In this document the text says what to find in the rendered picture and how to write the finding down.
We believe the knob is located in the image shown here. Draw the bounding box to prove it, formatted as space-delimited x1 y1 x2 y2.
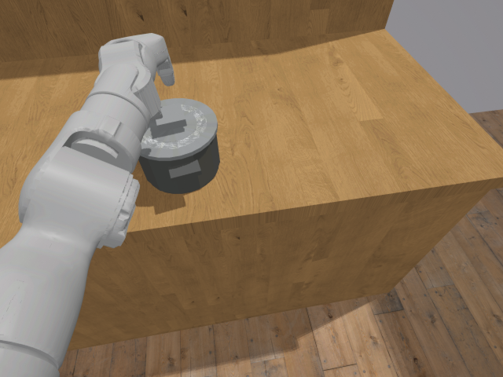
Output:
156 103 187 132

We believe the lid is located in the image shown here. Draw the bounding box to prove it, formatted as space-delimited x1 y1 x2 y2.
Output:
140 98 218 161

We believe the left robot hand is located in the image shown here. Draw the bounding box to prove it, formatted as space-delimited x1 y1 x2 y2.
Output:
104 33 174 120

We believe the table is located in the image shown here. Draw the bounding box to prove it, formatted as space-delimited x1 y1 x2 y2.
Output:
0 0 503 351

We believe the left robot forearm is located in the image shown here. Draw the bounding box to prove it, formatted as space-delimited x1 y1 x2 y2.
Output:
18 38 161 223

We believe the left robot upper arm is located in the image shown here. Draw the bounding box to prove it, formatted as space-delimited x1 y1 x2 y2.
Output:
0 146 140 377

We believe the pot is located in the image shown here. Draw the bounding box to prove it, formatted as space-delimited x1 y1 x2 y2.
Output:
138 134 220 194

